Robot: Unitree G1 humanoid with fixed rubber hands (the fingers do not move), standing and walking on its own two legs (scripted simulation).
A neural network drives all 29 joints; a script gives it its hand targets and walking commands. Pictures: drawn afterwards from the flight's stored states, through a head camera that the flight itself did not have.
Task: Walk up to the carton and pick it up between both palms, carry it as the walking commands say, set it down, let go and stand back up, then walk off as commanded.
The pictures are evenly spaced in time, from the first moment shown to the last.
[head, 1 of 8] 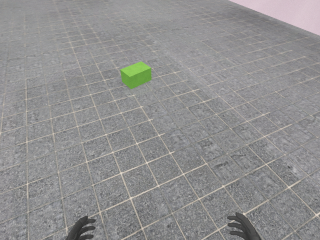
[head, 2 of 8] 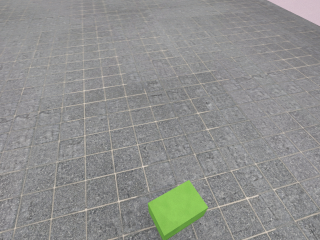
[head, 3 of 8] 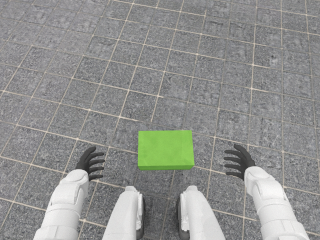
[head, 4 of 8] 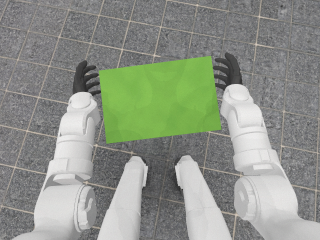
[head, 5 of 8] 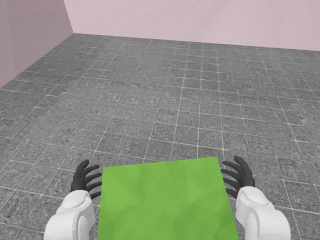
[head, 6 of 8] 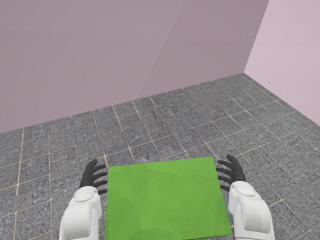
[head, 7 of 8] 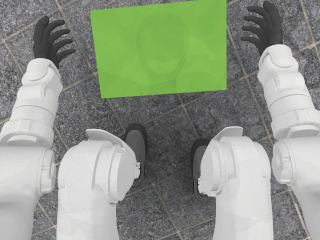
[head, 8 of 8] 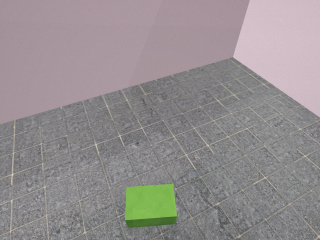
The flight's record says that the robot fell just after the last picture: no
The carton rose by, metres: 0.70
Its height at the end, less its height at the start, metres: +0.00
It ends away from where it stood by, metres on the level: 3.41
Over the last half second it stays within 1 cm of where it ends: yes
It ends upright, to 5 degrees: yes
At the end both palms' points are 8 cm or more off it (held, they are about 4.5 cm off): yes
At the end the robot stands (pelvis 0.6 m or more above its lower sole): yes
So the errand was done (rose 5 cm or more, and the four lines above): yes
